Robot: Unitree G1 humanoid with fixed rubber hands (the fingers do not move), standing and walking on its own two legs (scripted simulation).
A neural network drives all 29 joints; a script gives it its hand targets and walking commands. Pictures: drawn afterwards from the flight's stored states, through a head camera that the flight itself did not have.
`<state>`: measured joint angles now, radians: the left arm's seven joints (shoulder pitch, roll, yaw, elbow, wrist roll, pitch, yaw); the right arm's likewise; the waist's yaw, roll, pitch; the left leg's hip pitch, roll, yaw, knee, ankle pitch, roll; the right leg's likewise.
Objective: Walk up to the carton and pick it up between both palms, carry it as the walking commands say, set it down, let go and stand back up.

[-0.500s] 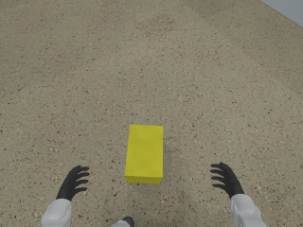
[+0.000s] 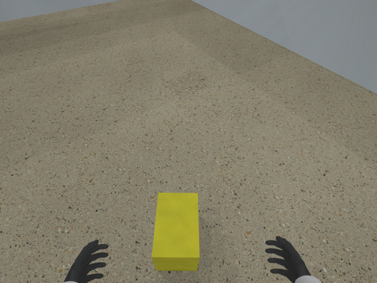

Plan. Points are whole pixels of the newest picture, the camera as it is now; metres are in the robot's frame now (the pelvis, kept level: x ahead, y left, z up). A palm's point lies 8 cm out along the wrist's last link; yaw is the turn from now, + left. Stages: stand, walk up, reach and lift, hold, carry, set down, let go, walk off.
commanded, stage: let go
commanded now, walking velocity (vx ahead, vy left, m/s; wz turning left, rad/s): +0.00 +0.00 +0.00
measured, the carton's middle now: (177, 231) +0.47 +0.03 -0.66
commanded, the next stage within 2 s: stand in 0.06 s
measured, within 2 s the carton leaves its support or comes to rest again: neither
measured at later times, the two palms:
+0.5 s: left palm out of the picture +0.13 +0.29 -0.10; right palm out of the picture +0.14 -0.28 -0.08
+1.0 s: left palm out of the picture +0.10 +0.31 -0.10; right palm out of the picture +0.10 -0.29 -0.09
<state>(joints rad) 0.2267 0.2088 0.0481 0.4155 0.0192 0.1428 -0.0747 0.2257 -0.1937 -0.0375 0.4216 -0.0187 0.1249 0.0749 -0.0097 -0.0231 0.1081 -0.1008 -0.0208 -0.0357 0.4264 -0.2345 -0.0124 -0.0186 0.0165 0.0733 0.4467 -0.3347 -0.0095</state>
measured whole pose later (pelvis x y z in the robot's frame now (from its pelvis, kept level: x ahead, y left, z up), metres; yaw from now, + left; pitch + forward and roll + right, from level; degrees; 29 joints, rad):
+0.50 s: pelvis +0.01 +0.01 +0.00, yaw -1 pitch +0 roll +0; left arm 0.22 0.34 0.03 0.73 0.04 0.02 0.02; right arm 0.16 -0.33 -0.03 0.79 -0.04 0.01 -0.02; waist 0.00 -0.03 0.01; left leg -0.22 -0.01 -0.03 0.50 -0.28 0.00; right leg -0.11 0.03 0.08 0.46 -0.34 0.00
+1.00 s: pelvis +0.00 +0.02 +0.00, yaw -1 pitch -2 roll +0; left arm 0.20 0.36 0.02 0.86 0.03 0.00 0.02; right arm 0.15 -0.35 -0.02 0.92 -0.03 -0.01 -0.02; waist -0.01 -0.02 0.02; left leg -0.17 -0.02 -0.02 0.43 -0.23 0.01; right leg -0.07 0.02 0.09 0.39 -0.30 0.01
